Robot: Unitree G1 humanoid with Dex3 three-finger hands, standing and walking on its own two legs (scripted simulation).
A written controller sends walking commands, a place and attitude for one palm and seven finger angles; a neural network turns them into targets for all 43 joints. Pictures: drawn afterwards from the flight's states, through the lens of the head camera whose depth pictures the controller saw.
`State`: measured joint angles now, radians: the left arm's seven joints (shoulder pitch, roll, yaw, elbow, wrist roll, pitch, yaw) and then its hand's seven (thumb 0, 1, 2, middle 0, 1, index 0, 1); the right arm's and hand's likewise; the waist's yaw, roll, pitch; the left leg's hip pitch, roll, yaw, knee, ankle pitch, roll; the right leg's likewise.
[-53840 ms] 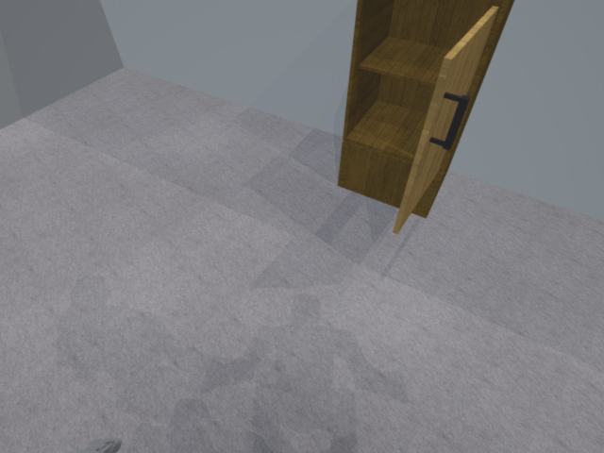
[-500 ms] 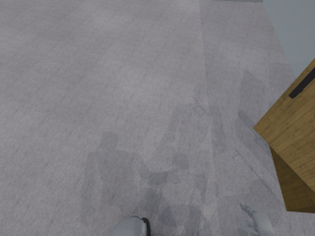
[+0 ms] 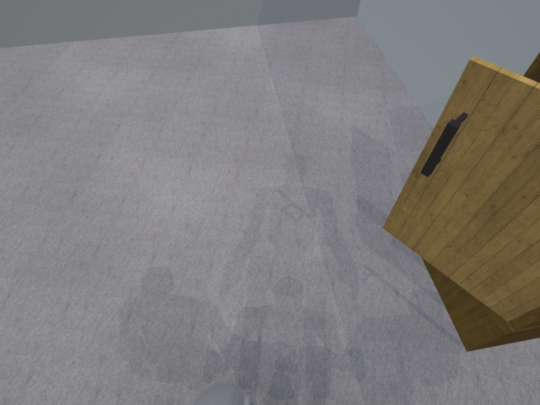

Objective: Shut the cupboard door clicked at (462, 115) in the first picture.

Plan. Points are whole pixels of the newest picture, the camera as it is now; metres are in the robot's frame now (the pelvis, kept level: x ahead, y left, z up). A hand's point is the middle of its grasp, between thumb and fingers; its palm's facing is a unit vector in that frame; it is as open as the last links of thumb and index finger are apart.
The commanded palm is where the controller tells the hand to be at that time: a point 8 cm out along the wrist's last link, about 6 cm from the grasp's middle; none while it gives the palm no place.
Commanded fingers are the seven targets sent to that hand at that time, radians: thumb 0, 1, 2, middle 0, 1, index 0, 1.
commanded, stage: turn to face it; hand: left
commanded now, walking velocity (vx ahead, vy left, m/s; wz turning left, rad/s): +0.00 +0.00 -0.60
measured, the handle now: (443, 145) +0.64 -0.31 -0.03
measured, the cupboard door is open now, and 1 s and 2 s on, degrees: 34 34 34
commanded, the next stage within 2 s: take the last steps up to it in 1.08 s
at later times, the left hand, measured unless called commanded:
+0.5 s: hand (177, 341) +0.22 +0.19 -0.14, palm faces -0.31 -0.92 -0.24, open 7.4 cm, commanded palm none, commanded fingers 0.00 0.90 0.90 -0.20 -0.30 -0.20 -0.30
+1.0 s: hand (187, 357) +0.20 +0.18 -0.17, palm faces -0.48 -0.85 -0.19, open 7.4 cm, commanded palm none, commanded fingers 0.00 0.90 0.90 -0.20 -0.30 -0.20 -0.30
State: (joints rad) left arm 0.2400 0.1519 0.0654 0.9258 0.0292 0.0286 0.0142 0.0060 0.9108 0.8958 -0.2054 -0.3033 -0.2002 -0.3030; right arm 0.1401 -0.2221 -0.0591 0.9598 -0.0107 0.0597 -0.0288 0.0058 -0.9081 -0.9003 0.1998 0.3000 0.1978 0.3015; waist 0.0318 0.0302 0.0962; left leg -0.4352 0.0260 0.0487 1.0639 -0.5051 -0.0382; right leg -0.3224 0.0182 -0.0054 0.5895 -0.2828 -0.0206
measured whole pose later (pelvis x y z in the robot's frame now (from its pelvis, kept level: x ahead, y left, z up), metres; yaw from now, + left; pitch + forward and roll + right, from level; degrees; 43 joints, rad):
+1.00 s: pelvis +0.04 +0.04 +0.00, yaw -33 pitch +0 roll -1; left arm 0.22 0.23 0.08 0.92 0.02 0.08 -0.01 0.01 0.91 0.90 -0.21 -0.30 -0.20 -0.30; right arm 0.21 -0.21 -0.02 0.89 -0.03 0.01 -0.03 0.00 -0.91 -0.90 0.20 0.30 0.20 0.30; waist 0.01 -0.03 0.05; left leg -0.32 0.05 0.06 0.61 -0.29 0.01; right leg -0.40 0.05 0.07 0.84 -0.49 0.01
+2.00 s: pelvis +0.14 -0.13 +0.00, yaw -42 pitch -1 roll +0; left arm 0.17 0.17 0.06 1.00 0.02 -0.03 -0.02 0.01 0.91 0.90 -0.20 -0.30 -0.20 -0.30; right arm 0.36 -0.17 -0.03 1.10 -0.02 0.02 -0.01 0.00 -0.91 -0.90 0.20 0.30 0.20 0.30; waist -0.02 0.03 0.06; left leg -0.22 0.09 0.07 0.75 -0.52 -0.01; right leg -0.33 -0.02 -0.09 0.61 -0.27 -0.04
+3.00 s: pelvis +0.13 -0.19 +0.01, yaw -43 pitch -1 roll +1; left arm 0.30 0.18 -0.02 1.00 0.01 0.01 0.03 0.01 0.91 0.90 -0.21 -0.30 -0.20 -0.30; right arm 0.30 -0.19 -0.01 1.01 -0.02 0.01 -0.01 0.00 -0.92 -0.90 0.20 0.30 0.20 0.30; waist -0.01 0.01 0.01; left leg -0.27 0.00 0.04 0.49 -0.21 0.01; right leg -0.20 0.02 0.01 0.53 -0.32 -0.03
